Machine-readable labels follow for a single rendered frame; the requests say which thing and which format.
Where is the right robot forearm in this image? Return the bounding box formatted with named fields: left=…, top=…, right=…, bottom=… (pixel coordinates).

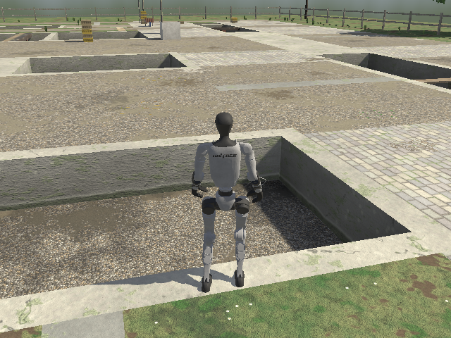
left=250, top=171, right=262, bottom=193

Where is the left robot forearm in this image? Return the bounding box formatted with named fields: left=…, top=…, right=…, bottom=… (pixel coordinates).
left=192, top=172, right=201, bottom=190

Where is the left robot upper arm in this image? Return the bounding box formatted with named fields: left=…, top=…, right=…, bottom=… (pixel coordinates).
left=193, top=143, right=210, bottom=181

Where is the right robot hand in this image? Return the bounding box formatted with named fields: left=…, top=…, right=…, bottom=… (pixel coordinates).
left=247, top=190, right=263, bottom=203

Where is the left robot shin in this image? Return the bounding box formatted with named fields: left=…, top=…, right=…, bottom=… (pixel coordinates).
left=202, top=233, right=214, bottom=282

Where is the right robot upper arm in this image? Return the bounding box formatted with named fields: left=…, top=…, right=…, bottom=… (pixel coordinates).
left=240, top=142, right=258, bottom=181

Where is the left robot hand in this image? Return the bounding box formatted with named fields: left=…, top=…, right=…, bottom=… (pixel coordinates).
left=192, top=186, right=208, bottom=198

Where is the robot right thigh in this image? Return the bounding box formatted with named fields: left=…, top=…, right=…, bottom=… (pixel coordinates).
left=234, top=196, right=249, bottom=242

